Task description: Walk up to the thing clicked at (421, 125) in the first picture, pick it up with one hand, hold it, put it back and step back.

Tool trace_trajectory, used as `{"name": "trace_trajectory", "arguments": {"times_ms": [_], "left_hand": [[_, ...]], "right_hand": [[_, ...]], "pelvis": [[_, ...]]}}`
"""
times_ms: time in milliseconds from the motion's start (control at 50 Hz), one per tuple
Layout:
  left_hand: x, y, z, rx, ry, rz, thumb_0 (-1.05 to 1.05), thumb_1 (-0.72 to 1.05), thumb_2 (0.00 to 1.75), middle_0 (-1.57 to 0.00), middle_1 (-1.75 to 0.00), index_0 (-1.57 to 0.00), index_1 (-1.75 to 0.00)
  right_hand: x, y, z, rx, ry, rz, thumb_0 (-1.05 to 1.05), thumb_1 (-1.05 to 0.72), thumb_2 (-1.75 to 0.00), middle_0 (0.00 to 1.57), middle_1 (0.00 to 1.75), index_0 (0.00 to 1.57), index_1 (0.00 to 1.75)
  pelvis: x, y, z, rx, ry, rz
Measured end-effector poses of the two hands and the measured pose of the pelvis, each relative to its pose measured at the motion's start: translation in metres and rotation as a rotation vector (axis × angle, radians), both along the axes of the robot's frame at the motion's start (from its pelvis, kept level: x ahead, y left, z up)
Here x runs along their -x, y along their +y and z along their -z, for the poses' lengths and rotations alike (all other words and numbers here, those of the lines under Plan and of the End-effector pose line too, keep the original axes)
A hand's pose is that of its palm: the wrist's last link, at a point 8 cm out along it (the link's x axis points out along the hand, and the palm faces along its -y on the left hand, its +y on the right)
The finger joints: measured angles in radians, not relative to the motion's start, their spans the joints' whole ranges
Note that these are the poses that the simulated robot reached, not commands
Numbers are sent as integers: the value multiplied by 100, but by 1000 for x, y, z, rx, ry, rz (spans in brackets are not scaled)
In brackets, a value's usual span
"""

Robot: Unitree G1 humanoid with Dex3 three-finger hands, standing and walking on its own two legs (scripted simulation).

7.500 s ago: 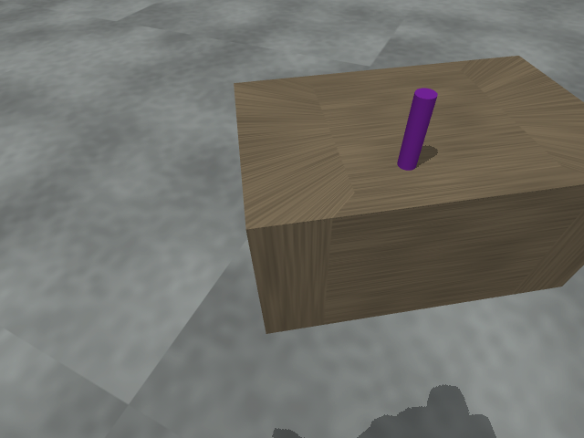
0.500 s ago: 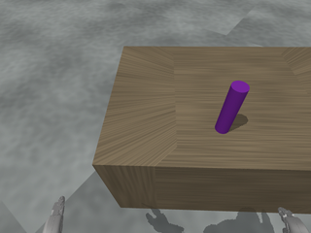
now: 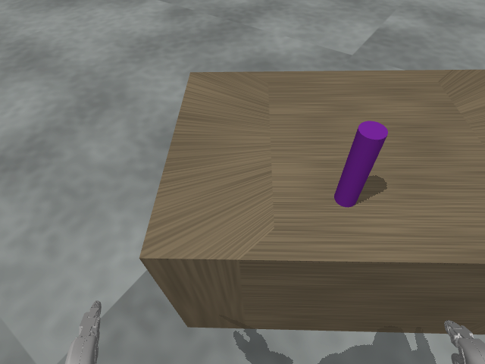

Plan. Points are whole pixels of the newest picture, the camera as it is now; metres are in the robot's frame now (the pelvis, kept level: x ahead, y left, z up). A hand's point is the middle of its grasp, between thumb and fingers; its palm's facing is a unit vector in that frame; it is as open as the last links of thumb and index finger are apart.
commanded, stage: go down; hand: right
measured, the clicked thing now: (357, 168) +0.51 -0.22 -0.01
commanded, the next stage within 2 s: approach in 1.74 s
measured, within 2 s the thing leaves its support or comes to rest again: neither
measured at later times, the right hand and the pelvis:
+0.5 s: hand (452, 340) +0.19 -0.29 -0.05, palm faces +0.18 +0.94 -0.30, open 17.3 cm; pelvis -0.02 +0.00 +0.00, yaw -1 degrees
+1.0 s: hand (472, 236) +0.33 -0.36 +0.02, palm faces +0.23 +0.97 -0.11, open 17.5 cm; pelvis -0.03 +0.00 -0.01, yaw +2 degrees
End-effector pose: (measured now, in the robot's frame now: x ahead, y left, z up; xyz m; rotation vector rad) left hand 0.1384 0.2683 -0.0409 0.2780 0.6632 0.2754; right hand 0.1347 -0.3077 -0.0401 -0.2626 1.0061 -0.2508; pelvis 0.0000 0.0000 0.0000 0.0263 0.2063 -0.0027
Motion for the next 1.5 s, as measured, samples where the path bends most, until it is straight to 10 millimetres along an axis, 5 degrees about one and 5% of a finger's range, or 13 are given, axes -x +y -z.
{"name": "trace_trajectory", "arguments": {"times_ms": [380, 560, 800, 1500], "left_hand": [[12, -11, -8, -13, -58, 24, -2, -51, 3, -6, -5, -6, -5], [9, -13, -16, -39, -104, 44, -2, -52, 3, -6, -5, -6, -5], [34, -4, -10, -62, -35, 40, -2, -53, 4, -7, -5, -6, -6], [41, -20, -7, -116, 58, 71, -1, -51, 3, -6, -5, -6, -4]], "right_hand": [[6, -12, -8, 3, -67, 11, -1, 48, -2, 6, 5, 6, 5], [-52, -41, -35, -7, -290, 30, -1, 49, -2, 6, 5, 7, 5], [-133, -76, -60, -99, -473, 13, -1, 49, -2, 6, 5, 6, 5], [-222, -129, -88, -153, -806, -17, -2, 60, -2, 4, 6, 6, 6]], "pelvis": [[13, 0, 4, -4, -10, 5], [17, 1, 3, -6, -21, 13], [24, -1, 1, -5, 0, -14], [31, -15, 15, -50, 121, -26]]}}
